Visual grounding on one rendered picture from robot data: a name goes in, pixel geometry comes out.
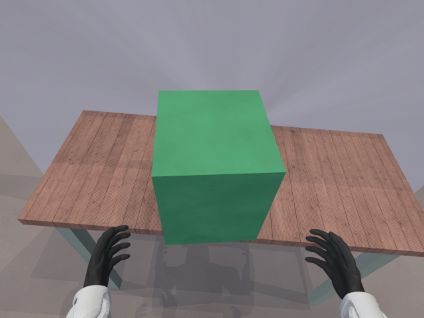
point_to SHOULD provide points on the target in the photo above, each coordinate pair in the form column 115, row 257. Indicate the right robot hand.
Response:
column 340, row 264

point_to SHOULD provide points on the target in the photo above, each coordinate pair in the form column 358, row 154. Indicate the left robot forearm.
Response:
column 91, row 302

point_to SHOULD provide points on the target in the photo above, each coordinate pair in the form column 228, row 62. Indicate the carton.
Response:
column 216, row 165

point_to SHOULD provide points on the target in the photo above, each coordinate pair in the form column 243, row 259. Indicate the right robot forearm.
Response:
column 360, row 305

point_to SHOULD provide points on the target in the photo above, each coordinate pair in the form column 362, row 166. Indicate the table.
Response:
column 348, row 183

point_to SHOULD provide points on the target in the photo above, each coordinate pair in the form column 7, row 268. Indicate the left robot hand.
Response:
column 101, row 262

